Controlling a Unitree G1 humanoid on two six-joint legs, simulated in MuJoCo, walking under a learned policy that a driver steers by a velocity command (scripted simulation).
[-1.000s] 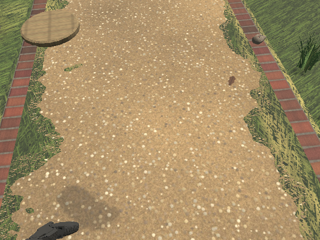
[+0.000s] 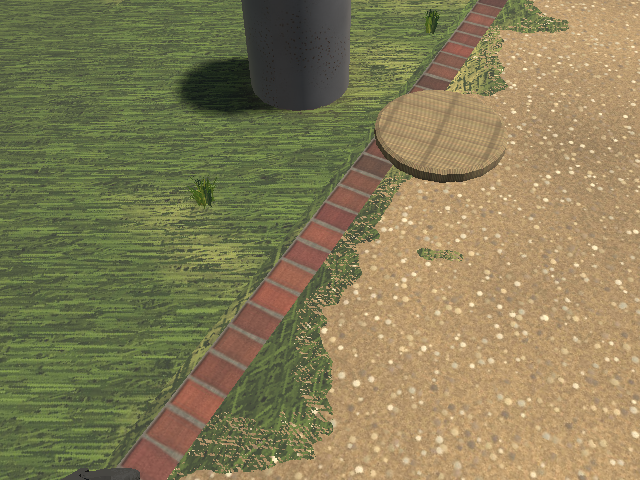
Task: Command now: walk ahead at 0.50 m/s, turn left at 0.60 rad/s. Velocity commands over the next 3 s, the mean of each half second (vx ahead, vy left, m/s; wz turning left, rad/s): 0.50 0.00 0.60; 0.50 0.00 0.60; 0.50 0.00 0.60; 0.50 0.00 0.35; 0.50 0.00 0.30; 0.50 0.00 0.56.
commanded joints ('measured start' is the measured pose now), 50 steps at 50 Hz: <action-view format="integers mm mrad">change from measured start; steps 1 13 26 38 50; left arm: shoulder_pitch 132 162 78 -121 194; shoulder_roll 109 173 186 85 146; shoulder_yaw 34 47 22 -4 41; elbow -16 72 -34 -70 -33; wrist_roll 5 -3 -49 3 -8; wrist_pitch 11 14 -23 13 8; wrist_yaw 10 25 7 7 3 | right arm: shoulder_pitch -91 -275 17 -45 -6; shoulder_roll -136 -25 -178 -163 -163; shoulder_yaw -33 -4 -60 -48 -31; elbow -117 -172 -145 -92 -90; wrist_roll -16 -9 -15 -13 5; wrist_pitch -14 -11 -28 -32 -16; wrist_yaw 0 49 53 4 -1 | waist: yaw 99 114 -67 -17 120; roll -109 -95 71 33 -172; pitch -18 54 -201 13 -115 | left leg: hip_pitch -464 -398 575 28 -496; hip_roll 127 172 359 151 74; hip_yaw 8 121 -470 -100 -22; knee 178 -282 -786 -833 241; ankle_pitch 115 502 160 423 17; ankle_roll -16 -25 320 200 -11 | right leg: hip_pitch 410 361 -429 -116 577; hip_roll -340 -275 -87 -68 -409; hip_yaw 430 -58 88 50 619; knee -283 -380 825 89 -255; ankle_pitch -161 247 -280 256 -389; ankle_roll -155 -134 6 99 -163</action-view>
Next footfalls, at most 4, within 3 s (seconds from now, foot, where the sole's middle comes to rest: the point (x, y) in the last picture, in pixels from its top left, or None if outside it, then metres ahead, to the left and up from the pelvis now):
0.44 left None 0.36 0.18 -0.76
0.92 right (277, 387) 0.70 0.11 -0.76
1.46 left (104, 383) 0.73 0.50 -0.76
1.96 right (70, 269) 1.06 0.65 -0.76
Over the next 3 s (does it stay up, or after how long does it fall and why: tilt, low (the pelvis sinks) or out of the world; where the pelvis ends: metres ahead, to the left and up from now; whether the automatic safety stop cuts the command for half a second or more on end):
stays up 1.07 1.15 0.00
